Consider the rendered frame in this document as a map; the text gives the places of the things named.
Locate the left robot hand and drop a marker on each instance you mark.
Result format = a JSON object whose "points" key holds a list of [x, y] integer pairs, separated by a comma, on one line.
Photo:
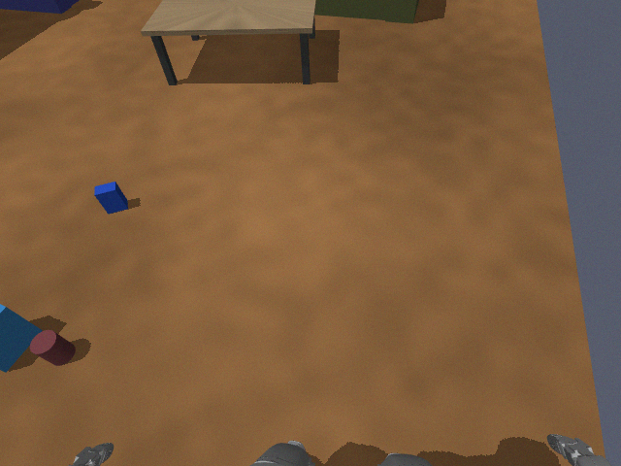
{"points": [[94, 456]]}

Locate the right robot hand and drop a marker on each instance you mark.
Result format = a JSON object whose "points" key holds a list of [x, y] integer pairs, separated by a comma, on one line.
{"points": [[576, 451]]}

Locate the coffee table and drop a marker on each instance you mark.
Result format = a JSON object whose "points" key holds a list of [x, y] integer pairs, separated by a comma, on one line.
{"points": [[231, 17]]}

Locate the sofa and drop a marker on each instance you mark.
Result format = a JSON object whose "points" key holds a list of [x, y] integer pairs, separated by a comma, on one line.
{"points": [[402, 11]]}

